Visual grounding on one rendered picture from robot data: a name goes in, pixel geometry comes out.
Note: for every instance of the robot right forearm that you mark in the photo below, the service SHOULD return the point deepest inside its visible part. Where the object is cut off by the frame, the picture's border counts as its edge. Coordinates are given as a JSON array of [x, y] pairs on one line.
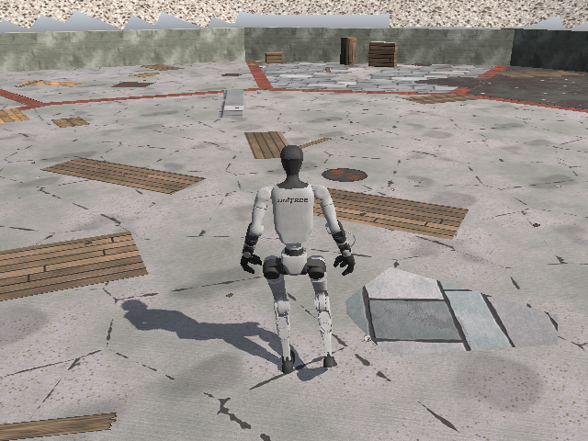
[[342, 242]]

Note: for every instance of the robot left forearm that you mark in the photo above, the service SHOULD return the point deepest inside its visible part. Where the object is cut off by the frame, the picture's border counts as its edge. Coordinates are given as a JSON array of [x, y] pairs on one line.
[[249, 243]]

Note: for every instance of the right robot upper arm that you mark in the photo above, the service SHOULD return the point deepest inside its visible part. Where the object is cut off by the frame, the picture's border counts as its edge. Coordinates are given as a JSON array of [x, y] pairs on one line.
[[328, 209]]

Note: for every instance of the left robot shin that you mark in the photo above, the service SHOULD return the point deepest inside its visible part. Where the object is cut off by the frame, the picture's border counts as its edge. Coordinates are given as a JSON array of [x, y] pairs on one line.
[[283, 330]]

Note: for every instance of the left robot hand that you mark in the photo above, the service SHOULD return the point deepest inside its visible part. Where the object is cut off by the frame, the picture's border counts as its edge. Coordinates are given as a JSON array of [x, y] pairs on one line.
[[254, 259]]

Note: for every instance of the humanoid robot torso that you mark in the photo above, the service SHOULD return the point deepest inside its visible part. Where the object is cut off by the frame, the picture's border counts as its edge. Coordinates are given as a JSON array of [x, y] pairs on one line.
[[293, 219]]

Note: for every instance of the right robot hand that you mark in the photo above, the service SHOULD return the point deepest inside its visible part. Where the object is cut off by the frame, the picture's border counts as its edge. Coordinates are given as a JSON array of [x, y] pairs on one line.
[[350, 261]]

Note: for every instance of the left robot upper arm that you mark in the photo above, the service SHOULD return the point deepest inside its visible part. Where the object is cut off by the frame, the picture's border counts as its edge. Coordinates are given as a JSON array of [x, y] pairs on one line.
[[259, 210]]

